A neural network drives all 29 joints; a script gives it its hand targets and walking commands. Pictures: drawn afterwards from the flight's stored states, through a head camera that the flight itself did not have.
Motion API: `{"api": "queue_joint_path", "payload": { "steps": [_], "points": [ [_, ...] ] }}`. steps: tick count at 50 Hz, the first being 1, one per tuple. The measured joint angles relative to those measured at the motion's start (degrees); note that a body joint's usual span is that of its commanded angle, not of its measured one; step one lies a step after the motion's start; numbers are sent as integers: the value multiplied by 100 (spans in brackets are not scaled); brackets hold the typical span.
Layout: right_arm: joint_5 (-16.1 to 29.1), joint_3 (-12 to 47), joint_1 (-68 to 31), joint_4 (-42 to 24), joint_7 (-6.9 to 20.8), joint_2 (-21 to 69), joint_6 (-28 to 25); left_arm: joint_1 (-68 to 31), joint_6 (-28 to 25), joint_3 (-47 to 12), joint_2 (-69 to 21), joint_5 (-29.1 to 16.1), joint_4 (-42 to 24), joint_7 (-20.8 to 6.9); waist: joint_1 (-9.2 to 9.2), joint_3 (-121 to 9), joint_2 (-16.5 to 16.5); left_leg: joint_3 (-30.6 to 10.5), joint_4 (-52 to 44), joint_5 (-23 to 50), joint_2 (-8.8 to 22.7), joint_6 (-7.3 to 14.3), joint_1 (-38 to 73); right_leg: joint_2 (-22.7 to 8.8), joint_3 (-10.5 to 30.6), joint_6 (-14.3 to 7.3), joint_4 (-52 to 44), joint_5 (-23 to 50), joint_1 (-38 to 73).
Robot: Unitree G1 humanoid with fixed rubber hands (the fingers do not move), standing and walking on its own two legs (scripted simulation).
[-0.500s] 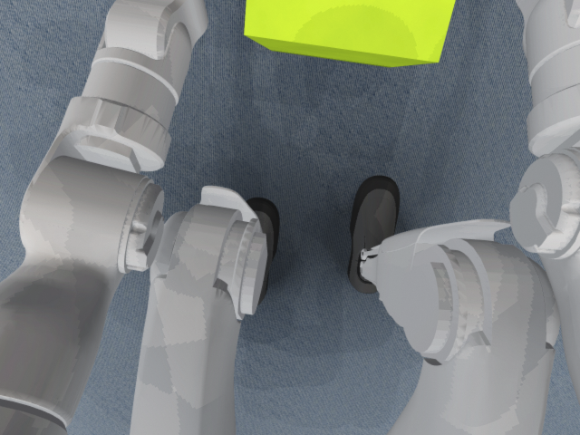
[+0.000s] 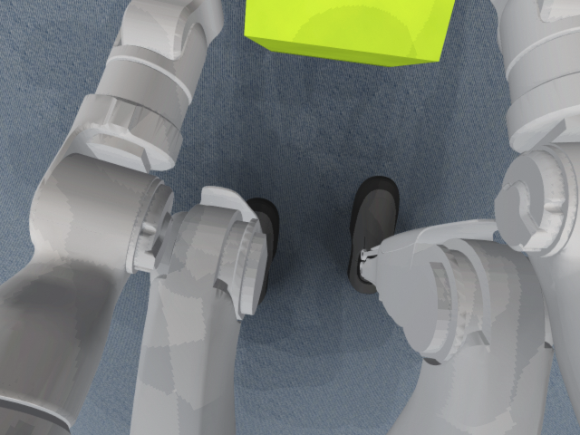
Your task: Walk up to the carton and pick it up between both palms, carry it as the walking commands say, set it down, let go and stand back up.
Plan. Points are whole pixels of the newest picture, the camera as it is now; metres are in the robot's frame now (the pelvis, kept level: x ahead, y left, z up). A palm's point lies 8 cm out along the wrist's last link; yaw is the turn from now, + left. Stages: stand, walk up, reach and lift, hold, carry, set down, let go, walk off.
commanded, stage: reach and lift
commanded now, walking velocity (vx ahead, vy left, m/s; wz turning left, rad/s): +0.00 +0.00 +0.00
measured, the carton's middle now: out of the picture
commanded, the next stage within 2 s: none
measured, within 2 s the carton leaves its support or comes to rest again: leaves its support in 0.84 s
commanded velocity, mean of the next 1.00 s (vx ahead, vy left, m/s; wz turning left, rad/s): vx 0.00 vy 0.00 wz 0.00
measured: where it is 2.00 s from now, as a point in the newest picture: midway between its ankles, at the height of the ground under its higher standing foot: (310, 262)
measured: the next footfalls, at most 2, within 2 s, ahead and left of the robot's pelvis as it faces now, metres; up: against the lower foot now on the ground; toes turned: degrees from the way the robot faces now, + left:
none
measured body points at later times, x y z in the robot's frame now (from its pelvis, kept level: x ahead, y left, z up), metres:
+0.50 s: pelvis +0.00 +0.00 -0.01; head +0.38 -0.02 +0.21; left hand +0.56 +0.11 -0.20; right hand +0.59 -0.17 -0.20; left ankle +0.10 +0.10 -0.33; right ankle +0.14 -0.11 -0.33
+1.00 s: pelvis +0.00 -0.01 -0.01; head +0.37 -0.02 +0.23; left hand +0.55 +0.10 -0.18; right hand +0.60 -0.16 -0.15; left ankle +0.10 +0.10 -0.33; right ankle +0.14 -0.11 -0.33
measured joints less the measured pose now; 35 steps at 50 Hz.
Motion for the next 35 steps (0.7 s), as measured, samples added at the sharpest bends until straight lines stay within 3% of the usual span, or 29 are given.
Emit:
{"api": "queue_joint_path", "payload": {
  "steps": [5,15,35],
  "points": [
    [0,0,-7,41,-36,19,-33,-54,0,189,-62,148,117,-65,0,-5,0,-2,3,-4,-7,0,4,-1,0,0,11,-7,0],
    [-159,-63,17,50,47,1,129,-117,273,802,-185,674,217,-502,-3,-13,2,-2,202,-100,-39,0,22,5,0,-1,232,-105,0],
    [-209,-80,62,49,93,-10,280,-117,527,896,-250,640,215,-446,-3,-31,4,-1,350,-160,-60,-6,34,16,0,-23,390,-161,4]
  ]
}}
